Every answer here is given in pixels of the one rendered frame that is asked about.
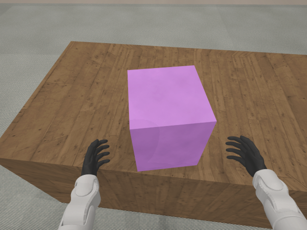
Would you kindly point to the right robot hand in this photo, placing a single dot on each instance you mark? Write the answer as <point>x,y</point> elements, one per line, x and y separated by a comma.
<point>250,156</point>

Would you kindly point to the pedestal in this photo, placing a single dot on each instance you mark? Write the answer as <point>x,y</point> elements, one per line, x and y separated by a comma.
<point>84,97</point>

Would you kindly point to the right robot forearm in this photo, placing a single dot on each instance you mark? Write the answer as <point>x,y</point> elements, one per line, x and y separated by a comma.
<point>280,209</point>

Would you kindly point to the left robot forearm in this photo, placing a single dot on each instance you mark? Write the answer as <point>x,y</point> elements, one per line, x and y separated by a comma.
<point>85,198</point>

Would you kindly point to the left robot hand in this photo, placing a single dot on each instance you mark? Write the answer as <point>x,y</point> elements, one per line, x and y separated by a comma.
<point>90,163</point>

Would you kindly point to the carton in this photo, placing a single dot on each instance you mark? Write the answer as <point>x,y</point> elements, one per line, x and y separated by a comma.
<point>170,117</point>

